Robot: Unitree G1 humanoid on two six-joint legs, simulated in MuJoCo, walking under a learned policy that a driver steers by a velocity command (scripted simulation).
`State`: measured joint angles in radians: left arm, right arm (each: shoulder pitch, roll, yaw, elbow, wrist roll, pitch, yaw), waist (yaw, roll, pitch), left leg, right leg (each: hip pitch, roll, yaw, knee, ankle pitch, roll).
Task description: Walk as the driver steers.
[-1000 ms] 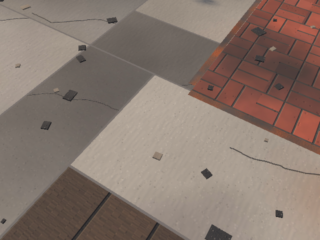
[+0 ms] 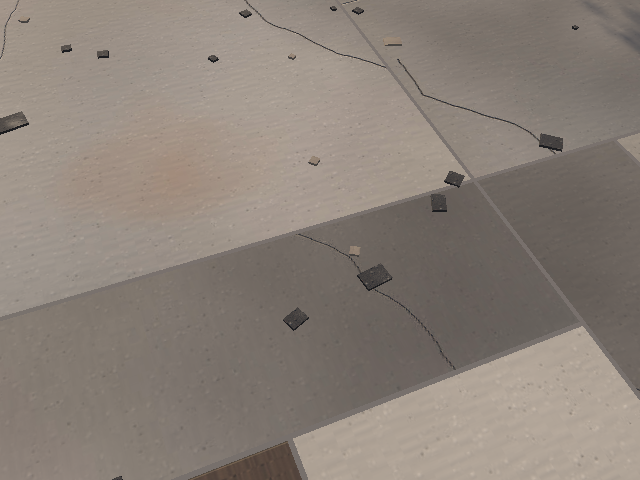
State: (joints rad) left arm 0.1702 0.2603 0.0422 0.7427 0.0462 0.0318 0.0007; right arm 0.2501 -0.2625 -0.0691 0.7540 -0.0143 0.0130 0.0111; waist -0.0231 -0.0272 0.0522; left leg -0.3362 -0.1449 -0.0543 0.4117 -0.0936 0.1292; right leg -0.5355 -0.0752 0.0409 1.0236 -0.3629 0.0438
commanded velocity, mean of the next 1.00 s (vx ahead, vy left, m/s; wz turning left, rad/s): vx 0.45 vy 0.00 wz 0.43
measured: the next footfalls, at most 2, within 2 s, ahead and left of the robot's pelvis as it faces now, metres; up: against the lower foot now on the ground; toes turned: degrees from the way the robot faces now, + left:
right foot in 0.30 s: +0.16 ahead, -0.15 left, +0.00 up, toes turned +14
left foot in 0.74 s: +0.36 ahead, +0.16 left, +0.00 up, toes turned +25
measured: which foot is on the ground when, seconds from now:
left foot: down 0.00-0.28, up 0.30-0.72, down 0.74-1.00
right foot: up 0.00-0.28, down 0.30-0.74, up 0.76-1.00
